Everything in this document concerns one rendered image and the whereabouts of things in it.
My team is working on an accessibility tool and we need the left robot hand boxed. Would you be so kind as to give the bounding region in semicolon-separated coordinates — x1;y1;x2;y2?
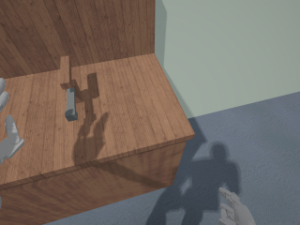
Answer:
0;78;24;166

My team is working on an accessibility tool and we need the counter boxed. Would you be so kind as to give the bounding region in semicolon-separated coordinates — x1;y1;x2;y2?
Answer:
0;0;195;225

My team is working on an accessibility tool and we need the tap lever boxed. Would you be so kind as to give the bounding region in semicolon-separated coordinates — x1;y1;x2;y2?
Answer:
65;87;78;122

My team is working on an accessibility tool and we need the right robot hand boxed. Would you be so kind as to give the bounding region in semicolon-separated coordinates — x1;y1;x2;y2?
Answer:
218;187;256;225

